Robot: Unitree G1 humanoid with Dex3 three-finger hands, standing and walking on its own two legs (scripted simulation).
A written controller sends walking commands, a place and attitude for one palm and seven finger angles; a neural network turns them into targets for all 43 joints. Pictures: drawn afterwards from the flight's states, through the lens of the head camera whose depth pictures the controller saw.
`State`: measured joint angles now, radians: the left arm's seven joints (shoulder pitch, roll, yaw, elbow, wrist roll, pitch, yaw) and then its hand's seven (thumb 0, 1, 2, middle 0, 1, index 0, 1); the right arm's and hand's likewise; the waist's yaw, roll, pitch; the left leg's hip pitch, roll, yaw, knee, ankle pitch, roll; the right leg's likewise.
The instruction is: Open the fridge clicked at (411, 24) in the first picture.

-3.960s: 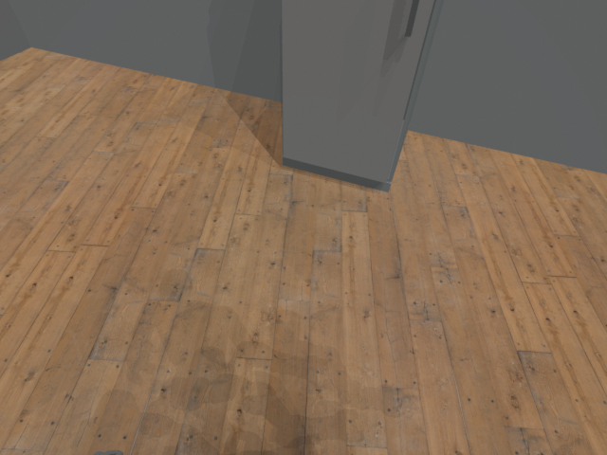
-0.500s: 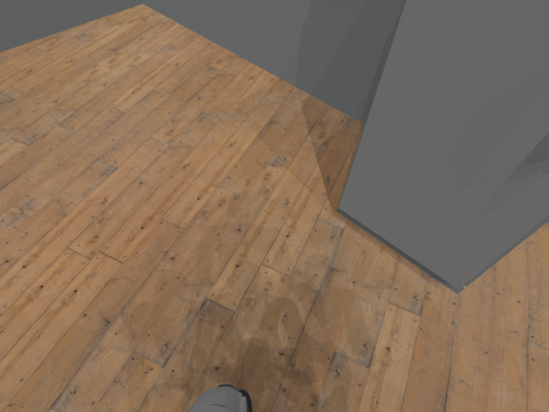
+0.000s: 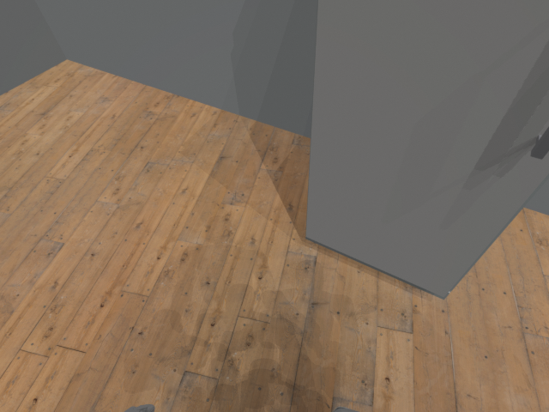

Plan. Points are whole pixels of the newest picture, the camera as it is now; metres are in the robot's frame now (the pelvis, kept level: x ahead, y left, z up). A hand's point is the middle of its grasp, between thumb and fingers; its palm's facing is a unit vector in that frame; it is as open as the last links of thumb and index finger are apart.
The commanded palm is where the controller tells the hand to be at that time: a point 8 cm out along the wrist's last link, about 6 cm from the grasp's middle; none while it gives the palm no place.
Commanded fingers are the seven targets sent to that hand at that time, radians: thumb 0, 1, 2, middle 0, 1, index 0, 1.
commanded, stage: turn to face it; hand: right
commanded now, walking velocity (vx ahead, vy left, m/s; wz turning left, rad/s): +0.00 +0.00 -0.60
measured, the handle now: out of the picture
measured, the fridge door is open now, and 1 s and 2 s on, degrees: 0 0 0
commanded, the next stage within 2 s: take the last steps up to it in 0.60 s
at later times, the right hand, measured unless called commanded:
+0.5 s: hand out of the picture +0.08 -0.16 -0.12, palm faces +0.26 +0.92 -0.30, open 7.4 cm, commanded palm none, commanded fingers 0.00 -0.90 -0.90 0.20 0.30 0.20 0.30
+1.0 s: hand out of the picture -0.03 -0.17 -0.15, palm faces +0.44 +0.87 -0.23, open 7.4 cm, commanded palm none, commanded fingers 0.00 -0.90 -0.90 0.20 0.30 0.20 0.30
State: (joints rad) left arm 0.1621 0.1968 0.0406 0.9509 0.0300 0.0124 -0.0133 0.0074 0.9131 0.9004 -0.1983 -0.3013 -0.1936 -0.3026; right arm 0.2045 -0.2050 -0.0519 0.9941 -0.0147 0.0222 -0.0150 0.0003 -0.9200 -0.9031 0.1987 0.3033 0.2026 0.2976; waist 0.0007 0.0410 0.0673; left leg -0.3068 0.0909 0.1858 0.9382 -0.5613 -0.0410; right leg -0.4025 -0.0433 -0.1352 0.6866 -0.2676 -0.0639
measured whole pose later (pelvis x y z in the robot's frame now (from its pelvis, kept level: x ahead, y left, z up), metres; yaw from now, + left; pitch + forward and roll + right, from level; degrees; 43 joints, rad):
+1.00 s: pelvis +0.04 +0.03 +0.02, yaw -25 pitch +0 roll -1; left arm 0.23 0.18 0.02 0.99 0.03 -0.01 0.01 0.00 0.91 0.90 -0.20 -0.30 -0.20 -0.30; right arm 0.26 -0.24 -0.05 1.02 -0.03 0.03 0.02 0.01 -0.91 -0.90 0.20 0.30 0.20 0.30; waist -0.02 0.02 0.04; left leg -0.42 0.10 0.08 0.91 -0.42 -0.04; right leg -0.13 0.01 -0.04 0.42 -0.28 -0.02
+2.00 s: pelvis +0.23 -0.11 +0.01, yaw -27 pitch -1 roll -1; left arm 0.26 0.13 0.03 1.10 0.01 0.02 0.02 0.01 0.91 0.90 -0.20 -0.30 -0.20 -0.30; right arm 0.15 -0.16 -0.02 1.02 -0.02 0.00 -0.03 0.00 -0.91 -0.90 0.19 0.30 0.20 0.30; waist 0.03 -0.02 0.06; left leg -0.32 0.05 0.10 0.58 -0.24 0.03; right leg -0.19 -0.03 -0.16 0.56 -0.36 0.00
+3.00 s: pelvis +0.17 -0.15 +0.02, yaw -27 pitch -2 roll -1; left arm 0.31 0.18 -0.01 1.07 0.02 -0.01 0.02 0.01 0.90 0.90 -0.20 -0.30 -0.20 -0.30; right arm 0.29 -0.15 0.02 1.07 -0.02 -0.01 -0.03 0.01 -0.92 -0.90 0.20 0.30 0.20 0.30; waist 0.00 -0.02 0.02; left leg -0.26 0.06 0.03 0.46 -0.18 -0.02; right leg -0.15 0.06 -0.13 0.39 -0.22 -0.08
